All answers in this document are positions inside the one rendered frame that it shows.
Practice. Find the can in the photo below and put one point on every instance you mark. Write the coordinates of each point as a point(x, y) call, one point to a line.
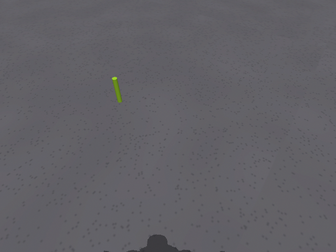
point(117, 90)

